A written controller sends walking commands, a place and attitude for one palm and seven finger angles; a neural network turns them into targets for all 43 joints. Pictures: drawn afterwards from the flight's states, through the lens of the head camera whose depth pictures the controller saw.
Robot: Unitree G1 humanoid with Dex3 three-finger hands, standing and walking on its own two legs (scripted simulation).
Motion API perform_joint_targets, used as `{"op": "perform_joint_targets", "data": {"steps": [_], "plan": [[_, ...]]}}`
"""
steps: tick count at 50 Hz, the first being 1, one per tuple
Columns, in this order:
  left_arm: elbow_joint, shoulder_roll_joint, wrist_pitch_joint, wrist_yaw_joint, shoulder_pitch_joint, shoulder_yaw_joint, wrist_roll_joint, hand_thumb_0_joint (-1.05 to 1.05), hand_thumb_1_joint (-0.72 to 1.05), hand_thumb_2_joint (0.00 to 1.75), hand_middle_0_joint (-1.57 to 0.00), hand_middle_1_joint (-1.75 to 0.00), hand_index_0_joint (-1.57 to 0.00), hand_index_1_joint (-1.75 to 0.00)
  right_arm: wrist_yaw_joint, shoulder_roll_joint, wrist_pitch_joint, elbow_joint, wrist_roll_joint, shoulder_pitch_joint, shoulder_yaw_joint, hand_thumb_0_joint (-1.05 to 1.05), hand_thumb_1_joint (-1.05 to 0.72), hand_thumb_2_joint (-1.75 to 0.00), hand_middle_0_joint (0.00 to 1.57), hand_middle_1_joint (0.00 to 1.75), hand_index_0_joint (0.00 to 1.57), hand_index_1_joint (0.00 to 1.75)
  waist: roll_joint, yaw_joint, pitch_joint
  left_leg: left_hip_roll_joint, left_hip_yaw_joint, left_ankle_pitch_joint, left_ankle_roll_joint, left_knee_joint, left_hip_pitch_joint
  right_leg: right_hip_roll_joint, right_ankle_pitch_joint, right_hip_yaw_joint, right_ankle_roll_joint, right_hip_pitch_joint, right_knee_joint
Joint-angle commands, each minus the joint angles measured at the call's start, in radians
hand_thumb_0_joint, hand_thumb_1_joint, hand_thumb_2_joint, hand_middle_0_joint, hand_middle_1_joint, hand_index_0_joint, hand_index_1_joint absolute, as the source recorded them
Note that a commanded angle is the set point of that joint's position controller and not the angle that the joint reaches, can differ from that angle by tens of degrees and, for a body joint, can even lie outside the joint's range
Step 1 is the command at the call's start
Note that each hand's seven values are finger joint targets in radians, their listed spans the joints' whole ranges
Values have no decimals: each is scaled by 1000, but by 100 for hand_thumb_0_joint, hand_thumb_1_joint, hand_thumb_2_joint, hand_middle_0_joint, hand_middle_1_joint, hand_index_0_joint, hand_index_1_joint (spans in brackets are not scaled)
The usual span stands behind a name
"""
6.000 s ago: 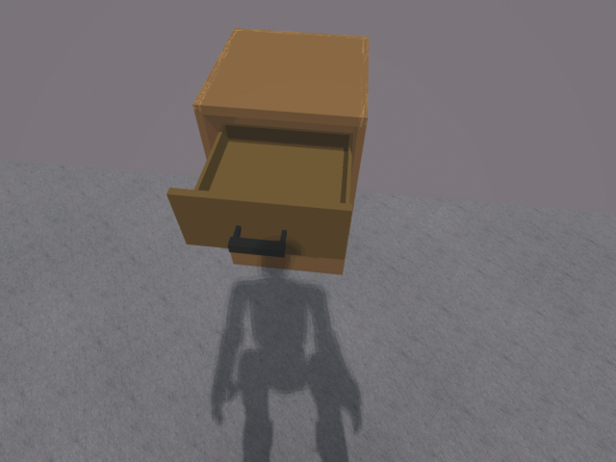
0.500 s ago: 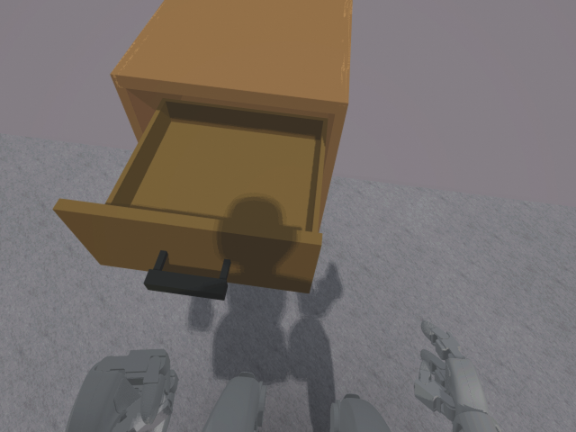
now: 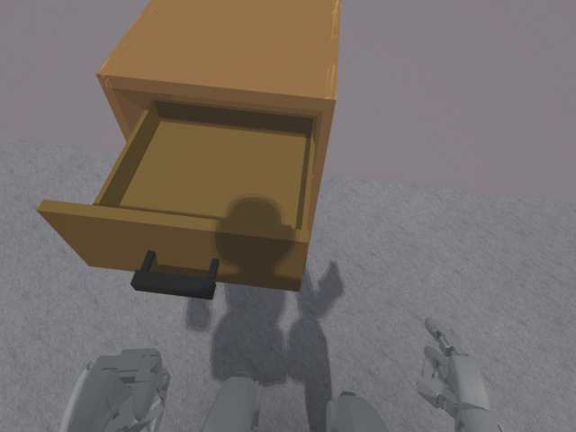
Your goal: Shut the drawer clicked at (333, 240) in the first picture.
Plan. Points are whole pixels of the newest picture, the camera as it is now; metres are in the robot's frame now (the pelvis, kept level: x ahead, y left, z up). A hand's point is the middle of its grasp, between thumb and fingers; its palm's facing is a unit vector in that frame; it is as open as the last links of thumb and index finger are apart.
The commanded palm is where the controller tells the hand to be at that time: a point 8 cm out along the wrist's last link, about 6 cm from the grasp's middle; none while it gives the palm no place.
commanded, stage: bring the fist close to the handle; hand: left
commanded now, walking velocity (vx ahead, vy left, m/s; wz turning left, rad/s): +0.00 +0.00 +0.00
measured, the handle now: (178, 272) +0.35 +0.20 -0.04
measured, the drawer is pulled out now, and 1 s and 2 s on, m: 0.28 0.28 0.27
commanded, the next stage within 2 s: push the drawer shut in 1.24 s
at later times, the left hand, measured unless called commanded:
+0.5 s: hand (181, 370) +0.20 +0.15 -0.01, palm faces -0.07 -1.00 -0.02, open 3.3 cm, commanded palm +0.19 +0.21 -0.01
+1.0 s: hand (190, 350) +0.23 +0.16 -0.04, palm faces -0.07 -1.00 -0.02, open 3.3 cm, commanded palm +0.22 +0.21 -0.04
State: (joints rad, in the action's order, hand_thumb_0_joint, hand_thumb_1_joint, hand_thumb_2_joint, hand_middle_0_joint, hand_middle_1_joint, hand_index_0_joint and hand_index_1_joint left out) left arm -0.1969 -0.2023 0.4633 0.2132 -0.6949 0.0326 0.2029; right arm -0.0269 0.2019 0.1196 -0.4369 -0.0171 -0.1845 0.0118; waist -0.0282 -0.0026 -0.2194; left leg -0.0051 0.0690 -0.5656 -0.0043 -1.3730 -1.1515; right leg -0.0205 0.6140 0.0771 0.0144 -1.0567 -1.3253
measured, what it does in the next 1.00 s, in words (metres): lowers itself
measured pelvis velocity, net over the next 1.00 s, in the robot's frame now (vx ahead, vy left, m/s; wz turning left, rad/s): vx -0.01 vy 0.00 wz -0.03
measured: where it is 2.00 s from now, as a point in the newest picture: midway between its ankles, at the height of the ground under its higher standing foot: outside the picture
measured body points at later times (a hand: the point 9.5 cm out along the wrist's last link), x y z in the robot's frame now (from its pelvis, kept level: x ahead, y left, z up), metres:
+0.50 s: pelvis -0.01 +0.00 -0.03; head +0.10 +0.02 +0.40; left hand +0.20 +0.21 +0.00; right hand +0.20 -0.23 -0.11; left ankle +0.05 +0.11 -0.61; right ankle +0.02 -0.12 -0.61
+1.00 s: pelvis -0.01 +0.00 -0.06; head +0.12 +0.03 +0.37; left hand +0.23 +0.21 -0.04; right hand +0.20 -0.23 -0.15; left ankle +0.05 +0.11 -0.61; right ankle +0.02 -0.12 -0.61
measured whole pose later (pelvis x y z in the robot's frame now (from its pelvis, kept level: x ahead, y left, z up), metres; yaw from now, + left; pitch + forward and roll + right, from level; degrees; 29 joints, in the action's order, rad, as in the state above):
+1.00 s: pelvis -0.01 +0.00 -0.06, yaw -2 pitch +28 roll -4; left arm -0.05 -0.22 0.46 0.16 -0.37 0.06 0.19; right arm 0.01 0.22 0.07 -0.49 0.00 -0.13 -0.01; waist -0.02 0.02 -0.23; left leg -0.01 0.06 -0.63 -0.01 -1.61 -1.47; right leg -0.02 0.68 0.07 0.01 -1.38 -1.57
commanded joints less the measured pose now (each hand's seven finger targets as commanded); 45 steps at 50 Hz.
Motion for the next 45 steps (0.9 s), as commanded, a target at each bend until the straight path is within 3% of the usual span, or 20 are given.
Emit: {"op": "perform_joint_targets", "data": {"steps": [1,10,11,20,23,26,31,35,37,38,41,45], "plan": [[-182,-75,93,5,10,54,12,0,90,90,-140,-160,-140,-160,-13,123,64,149,-2,69,57,0,-90,-90,20,30,20,30,-23,13,-177,7,-12,146,-29,163,165,-7,-98,-31,25,58,185],[-132,-76,56,-13,47,68,-2,0,90,90,-140,-160,-140,-160,-9,127,41,137,-1,81,59,0,-90,-90,20,30,20,30,-4,6,-220,3,-7,184,-29,133,138,-13,-141,-23,25,29,136],[-142,-59,58,-13,63,45,0,0,90,90,-140,-160,-140,-160,-6,126,42,141,0,81,57,0,-90,-90,20,30,20,30,-17,13,-218,6,-9,175,-28,127,134,-9,-136,-29,24,22,138],[-88,-75,91,-27,156,61,-3,0,90,90,-140,-160,-140,-160,-3,135,44,114,9,85,51,0,-90,-90,20,30,20,30,-9,24,-227,4,-4,134,-28,77,68,-13,-91,-35,26,-46,99],[-84,-74,99,-24,166,62,-1,0,90,90,-140,-160,-140,-160,-1,139,45,111,10,80,52,0,-90,-90,20,30,20,30,-31,19,-273,4,-5,153,-25,64,82,-10,-111,-33,28,-59,76],[-57,-82,89,-23,212,74,1,0,90,90,-140,-160,-140,-160,-2,145,37,105,9,79,49,0,-90,-90,20,30,20,30,-4,28,-266,5,-5,141,-28,45,49,-12,-103,-38,27,-71,72],[-63,-80,84,-27,223,74,0,0,90,90,-140,-160,-140,-160,4,150,32,104,10,78,49,0,-90,-90,20,30,20,30,-40,15,-320,2,3,186,-24,36,76,-12,-138,-23,31,-99,28],[-39,-81,77,-42,294,56,-12,0,90,90,-140,-160,-140,-160,6,154,25,94,14,79,46,0,-90,-90,20,30,20,30,-33,33,-304,1,13,161,-24,16,48,-14,-119,-20,29,-151,9],[-37,-76,81,-47,283,60,-14,0,90,90,-140,-160,-140,-160,11,156,23,99,16,80,46,0,-90,-90,20,30,20,30,-40,21,-328,3,11,167,-20,11,51,-12,-121,-18,32,-153,-5],[-23,-66,78,-49,294,47,-14,0,90,90,-140,-160,-140,-160,13,155,20,98,15,79,44,0,-90,-90,20,30,20,30,-23,31,-322,4,10,166,-22,4,43,-12,-126,-20,30,-156,-2],[-5,-94,82,-57,332,81,-15,0,90,90,-140,-160,-140,-160,14,159,14,92,19,79,43,0,-90,-90,20,30,20,30,-22,26,-337,5,7,157,-22,-17,12,-13,-119,-28,31,-163,-15],[-64,-97,88,-56,309,78,-6,0,90,90,-140,-160,-140,-160,19,156,8,102,15,82,44,0,-90,-90,20,30,20,30,-62,5,-395,3,14,205,-18,-3,68,-13,-149,-24,35,-152,-26]]}}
